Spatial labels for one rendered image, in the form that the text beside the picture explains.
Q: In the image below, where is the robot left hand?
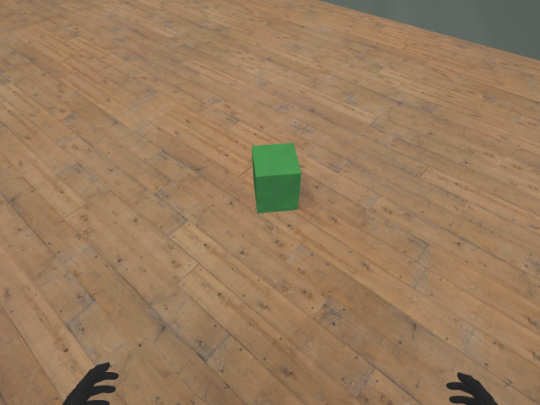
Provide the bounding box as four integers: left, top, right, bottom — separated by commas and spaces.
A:
62, 362, 119, 405

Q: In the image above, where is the carton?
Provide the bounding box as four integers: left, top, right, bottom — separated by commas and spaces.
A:
252, 143, 301, 213

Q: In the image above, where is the robot right hand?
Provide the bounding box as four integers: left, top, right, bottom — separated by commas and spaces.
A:
446, 372, 498, 405

